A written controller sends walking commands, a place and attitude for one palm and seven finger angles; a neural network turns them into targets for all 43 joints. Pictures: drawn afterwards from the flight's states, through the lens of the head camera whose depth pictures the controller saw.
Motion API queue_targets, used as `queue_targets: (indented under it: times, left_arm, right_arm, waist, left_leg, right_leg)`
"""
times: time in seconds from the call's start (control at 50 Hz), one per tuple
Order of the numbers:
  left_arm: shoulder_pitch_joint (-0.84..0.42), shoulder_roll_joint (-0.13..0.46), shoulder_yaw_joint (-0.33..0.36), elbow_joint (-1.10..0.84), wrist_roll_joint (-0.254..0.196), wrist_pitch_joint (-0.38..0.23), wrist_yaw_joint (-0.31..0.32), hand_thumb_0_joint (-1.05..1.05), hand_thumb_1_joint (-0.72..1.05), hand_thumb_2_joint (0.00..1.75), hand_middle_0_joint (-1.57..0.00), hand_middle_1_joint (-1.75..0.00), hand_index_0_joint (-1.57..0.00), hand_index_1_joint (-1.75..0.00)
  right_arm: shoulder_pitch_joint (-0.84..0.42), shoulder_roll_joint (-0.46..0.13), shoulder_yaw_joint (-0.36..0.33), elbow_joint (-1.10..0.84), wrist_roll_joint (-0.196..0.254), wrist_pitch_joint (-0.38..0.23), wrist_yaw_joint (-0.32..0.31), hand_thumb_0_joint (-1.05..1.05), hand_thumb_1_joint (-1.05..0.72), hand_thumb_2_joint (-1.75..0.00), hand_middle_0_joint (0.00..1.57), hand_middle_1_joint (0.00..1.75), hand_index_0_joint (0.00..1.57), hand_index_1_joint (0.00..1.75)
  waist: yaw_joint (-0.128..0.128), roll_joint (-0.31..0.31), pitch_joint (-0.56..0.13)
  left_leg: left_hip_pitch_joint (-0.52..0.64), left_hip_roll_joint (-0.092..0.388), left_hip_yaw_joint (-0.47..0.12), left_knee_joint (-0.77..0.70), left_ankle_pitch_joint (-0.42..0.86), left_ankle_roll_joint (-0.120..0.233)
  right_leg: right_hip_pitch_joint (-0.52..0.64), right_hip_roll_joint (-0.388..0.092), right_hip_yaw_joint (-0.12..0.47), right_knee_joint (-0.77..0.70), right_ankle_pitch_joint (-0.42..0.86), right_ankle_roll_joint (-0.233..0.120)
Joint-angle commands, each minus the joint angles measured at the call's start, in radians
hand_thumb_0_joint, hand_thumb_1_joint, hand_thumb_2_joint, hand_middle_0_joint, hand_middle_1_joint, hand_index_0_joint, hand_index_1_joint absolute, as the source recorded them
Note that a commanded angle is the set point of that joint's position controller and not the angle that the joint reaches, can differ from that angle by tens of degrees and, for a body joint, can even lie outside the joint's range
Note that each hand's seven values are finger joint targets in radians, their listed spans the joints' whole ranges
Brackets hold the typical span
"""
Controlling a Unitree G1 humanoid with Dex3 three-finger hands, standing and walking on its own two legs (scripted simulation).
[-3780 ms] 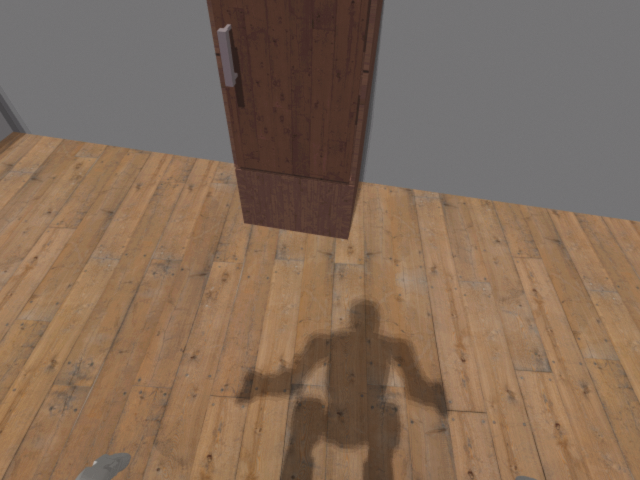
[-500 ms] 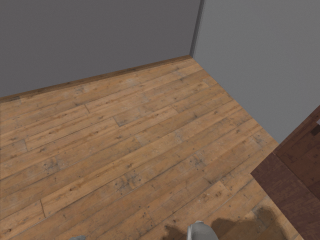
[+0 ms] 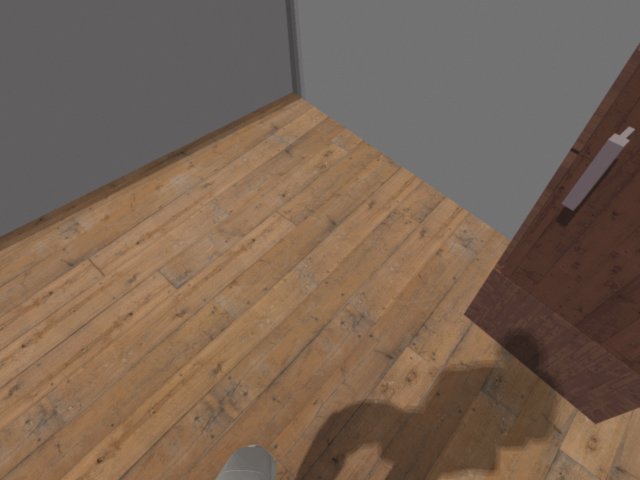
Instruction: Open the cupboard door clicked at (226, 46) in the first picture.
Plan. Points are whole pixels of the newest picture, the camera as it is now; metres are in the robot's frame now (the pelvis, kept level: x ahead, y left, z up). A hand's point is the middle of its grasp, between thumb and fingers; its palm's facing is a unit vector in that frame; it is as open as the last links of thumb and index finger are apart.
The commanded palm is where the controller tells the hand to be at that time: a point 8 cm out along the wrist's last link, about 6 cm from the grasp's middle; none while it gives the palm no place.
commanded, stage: turn to face it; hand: left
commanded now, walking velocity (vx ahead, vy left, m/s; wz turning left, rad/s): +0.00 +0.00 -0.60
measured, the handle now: (598, 169) +0.64 -0.44 -0.01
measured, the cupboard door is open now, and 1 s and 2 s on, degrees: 0 0 0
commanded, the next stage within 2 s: take the last steps up to it in 1.16 s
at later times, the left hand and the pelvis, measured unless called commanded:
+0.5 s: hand (142, 473) +0.13 +0.27 -0.17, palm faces -0.24 -0.95 -0.21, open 7.4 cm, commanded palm none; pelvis +0.01 +0.08 +0.00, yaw -19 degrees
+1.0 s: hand (255, 443) +0.18 +0.11 -0.14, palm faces -0.56 -0.78 -0.27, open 7.4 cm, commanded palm none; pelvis -0.02 +0.02 +0.00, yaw -35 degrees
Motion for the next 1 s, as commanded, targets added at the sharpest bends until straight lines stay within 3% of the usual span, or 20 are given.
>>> queue_targets:
  times: [0.0,0.1,0.14,0.18,0.2,0.22,0.24,0.28,0.34,0.5,0.56,0.64,0.7,0.72,0.74,0.76,0.78,0.8,0.88,0.98]
  left_arm:
    - [0.044,0.201,0.058,-0.067,0.003,-0.019,0.002,0.0,0.9,0.9,-0.2,-0.3,-0.2,-0.3]
    - [0.032,0.226,0.071,-0.094,0.007,-0.007,0.005,0.0,0.9,0.9,-0.2,-0.3,-0.2,-0.3]
    - [0.004,0.234,0.073,-0.106,0.005,0.0,0.006,0.0,0.9,0.9,-0.2,-0.3,-0.2,-0.3]
    - [-0.041,0.216,0.069,-0.123,-0.006,0.006,0.007,0.0,0.9,0.9,-0.2,-0.3,-0.2,-0.3]
    - [-0.036,0.16,0.059,-0.143,-0.015,0.01,0.004,0.0,0.9,0.9,-0.2,-0.3,-0.2,-0.3]
    - [-0.028,0.135,0.053,-0.165,-0.013,0.011,-0.007,0.0,0.9,0.9,-0.2,-0.3,-0.2,-0.3]
    - [-0.04,0.18,0.063,-0.154,0.004,0.014,-0.007,0.0,0.9,0.9,-0.2,-0.3,-0.2,-0.3]
    - [0.015,0.193,0.082,-0.108,0.013,0.033,-0.018,0.0,0.9,0.9,-0.2,-0.3,-0.2,-0.3]
    - [0.021,0.163,0.068,-0.105,0.008,0.039,-0.03,0.0,0.9,0.9,-0.2,-0.3,-0.2,-0.3]
    - [-0.106,0.133,0.05,-0.14,-0.001,0.048,-0.036,0.0,0.9,0.9,-0.2,-0.3,-0.2,-0.3]
    - [-0.136,0.117,0.042,-0.153,-0.002,0.048,-0.039,0.0,0.9,0.9,-0.2,-0.3,-0.2,-0.3]
    - [-0.159,0.101,0.033,-0.158,0.0,0.032,-0.04,0.0,0.9,0.9,-0.2,-0.3,-0.2,-0.3]
    - [-0.095,0.124,0.037,-0.142,-0.001,0.009,-0.033,0.0,0.9,0.9,-0.2,-0.3,-0.2,-0.3]
    - [-0.001,0.174,0.047,-0.116,0.003,-0.007,-0.027,0.0,0.9,0.9,-0.2,-0.3,-0.2,-0.3]
    - [0.089,0.3,0.07,-0.088,0.011,-0.023,-0.009,0.0,0.9,0.9,-0.2,-0.3,-0.2,-0.3]
    - [0.127,0.344,0.08,-0.072,-0.011,-0.014,0.005,0.0,0.9,0.9,-0.2,-0.3,-0.2,-0.3]
    - [0.107,0.309,0.072,-0.078,-0.013,-0.011,0.013,0.0,0.9,0.9,-0.2,-0.3,-0.2,-0.3]
    - [0.052,0.27,0.072,-0.086,-0.012,-0.009,0.022,0.0,0.9,0.9,-0.2,-0.3,-0.2,-0.3]
    - [-0.067,0.2,0.039,-0.117,-0.011,-0.017,0.013,0.0,0.9,0.9,-0.2,-0.3,-0.2,-0.3]
    - [-0.038,0.2,0.04,-0.105,-0.005,-0.02,0.011,0.0,0.9,0.9,-0.2,-0.3,-0.2,-0.3]
  right_arm:
    - [0.002,-0.084,-0.026,-0.081,0.0,-0.011,-0.008,0.0,-0.9,-0.9,0.2,0.3,0.2,0.3]
    - [-0.035,-0.094,-0.026,-0.112,0.014,-0.023,-0.014,0.0,-0.9,-0.9,0.2,0.3,0.2,0.3]
    - [0.004,-0.096,-0.026,-0.107,0.018,-0.029,-0.019,0.0,-0.9,-0.9,0.2,0.3,0.2,0.3]
    - [0.096,-0.123,-0.032,-0.083,0.02,-0.042,-0.029,0.0,-0.9,-0.9,0.2,0.3,0.2,0.3]
    - [0.127,-0.191,-0.043,-0.085,0.014,-0.05,-0.03,0.0,-0.9,-0.9,0.2,0.3,0.2,0.3]
    - [0.082,-0.268,-0.057,-0.114,0.003,-0.043,-0.026,0.0,-0.9,-0.9,0.2,0.3,0.2,0.3]
    - [0.049,-0.253,-0.047,-0.134,-0.005,-0.035,-0.023,0.0,-0.9,-0.9,0.2,0.3,0.2,0.3]
    - [-0.061,-0.16,-0.022,-0.159,-0.005,-0.041,-0.029,0.0,-0.9,-0.9,0.2,0.3,0.2,0.3]
    - [-0.014,-0.146,-0.016,-0.154,-0.004,-0.05,-0.028,0.0,-0.9,-0.9,0.2,0.3,0.2,0.3]
    - [0.154,-0.17,-0.037,-0.099,-0.004,-0.049,-0.025,0.0,-0.9,-0.9,0.2,0.3,0.2,0.3]
    - [0.161,-0.191,-0.048,-0.085,-0.008,-0.046,-0.02,0.0,-0.9,-0.9,0.2,0.3,0.2,0.3]
    - [0.176,-0.212,-0.061,-0.061,-0.012,-0.042,-0.011,0.0,-0.9,-0.9,0.2,0.3,0.2,0.3]
    - [0.176,-0.216,-0.066,-0.054,-0.007,-0.041,-0.003,0.0,-0.9,-0.9,0.2,0.3,0.2,0.3]
    - [0.177,-0.201,-0.061,-0.062,0.003,-0.041,0.003,0.0,-0.9,-0.9,0.2,0.3,0.2,0.3]
    - [0.156,-0.115,-0.035,-0.103,0.008,-0.035,0.009,0.0,-0.9,-0.9,0.2,0.3,0.2,0.3]
    - [0.09,-0.109,-0.026,-0.136,0.004,-0.023,-0.002,0.0,-0.9,-0.9,0.2,0.3,0.2,0.3]
    - [0.094,-0.115,-0.029,-0.132,0.007,-0.015,-0.011,0.0,-0.9,-0.9,0.2,0.3,0.2,0.3]
    - [0.071,-0.112,-0.025,-0.123,0.005,-0.01,-0.011,0.0,-0.9,-0.9,0.2,0.3,0.2,0.3]
    - [0.126,-0.121,-0.033,-0.058,-0.005,0.003,-0.006,0.0,-0.9,-0.9,0.2,0.3,0.2,0.3]
    - [0.106,-0.114,-0.033,-0.055,-0.006,0.004,-0.005,0.0,-0.9,-0.9,0.2,0.3,0.2,0.3]
  waist:
    - [0.012,-0.145,-0.156]
    - [0.022,-0.181,-0.178]
    - [0.004,-0.189,-0.198]
    - [-0.047,-0.149,-0.225]
    - [-0.061,0.063,-0.234]
    - [-0.038,0.306,-0.157]
    - [-0.039,0.193,-0.109]
    - [0.026,0.168,-0.048]
    - [0.018,0.163,-0.064]
    - [-0.052,0.171,-0.057]
    - [-0.06,0.191,-0.073]
    - [-0.075,0.222,-0.111]
    - [-0.037,0.189,-0.158]
    - [0.015,0.081,-0.211]
    - [0.057,-0.27,-0.236]
    - [0.072,-0.276,-0.256]
    - [0.051,-0.197,-0.233]
    - [0.039,-0.224,-0.199]
    - [-0.032,-0.12,-0.114]
    - [-0.021,-0.129,-0.109]
  left_leg:
    - [0.012,-0.033,0.016,-0.08,-0.009,-0.007]
    - [0.098,-0.072,0.012,-0.263,-0.065,0.004]
    - [0.174,-0.092,0.014,-0.389,-0.028,0.015]
    - [0.41,-0.059,0.016,-0.624,0.132,0.032]
    - [0.533,0.118,-0.155,-0.739,0.143,0.073]
    - [0.515,0.356,-0.357,-0.772,0.291,0.155]
    - [0.392,0.404,-0.339,-0.743,0.369,0.223]
    - [0.283,0.257,-0.136,-0.741,0.394,0.175]
    - [0.34,0.186,0.008,-0.69,0.564,0.157]
    - [0.473,0.25,0.052,-0.67,0.601,0.206]
    - [0.484,0.278,0.096,-0.661,0.575,0.214]
    - [0.477,0.293,0.146,-0.6,0.611,0.197]
    - [0.428,0.272,0.212,-0.452,0.627,0.126]
    - [0.313,0.247,0.251,-0.278,0.54,0.07]
    - [-0.026,0.107,0.275,-0.043,-0.095,0.006]
    - [-0.11,0.041,0.14,0.122,-0.304,-0.009]
    - [-0.108,0.062,0.055,0.179,-0.248,0.003]
    - [-0.13,0.066,0.036,0.181,-0.185,0.002]
    - [-0.056,0.047,0.036,0.159,-0.006,-0.023]
    - [-0.044,0.016,0.037,0.067,0.022,-0.025]
  right_leg:
    - [0.121,-0.239,0.314,-0.138,0.2,-0.092]
    - [0.141,-0.235,0.396,-0.091,0.307,-0.095]
    - [0.131,-0.216,0.412,-0.056,0.348,-0.072]
    - [-0.002,-0.155,0.375,0.025,0.261,0.0]
    - [-0.16,-0.042,0.267,0.161,-0.002,0.054]
    - [-0.344,0.033,0.097,0.395,-0.415,0.117]
    - [-0.319,-0.028,0.08,0.576,-0.41,0.132]
    - [-0.281,-0.05,0.072,0.724,-0.27,0.151]
    - [-0.291,-0.064,0.026,0.806,-0.203,0.163]
    - [-0.31,-0.119,-0.036,0.643,-0.226,0.174]
    - [-0.261,-0.137,-0.068,0.516,-0.258,0.164]
    - [-0.142,-0.111,-0.116,0.328,-0.278,0.134]
    - [0.044,-0.089,-0.131,0.062,-0.124,0.098]
    - [0.244,-0.135,-0.071,-0.076,0.05,0.072]
    - [0.466,-0.401,0.277,-0.116,0.443,-0.022]
    - [0.422,-0.5,0.36,-0.057,0.773,-0.121]
    - [0.362,-0.477,0.277,-0.054,0.678,-0.152]
    - [0.325,-0.41,0.258,-0.072,0.604,-0.12]
    - [0.165,-0.3,0.136,-0.102,0.483,-0.066]
    - [0.15,-0.281,0.183,-0.132,0.321,-0.082]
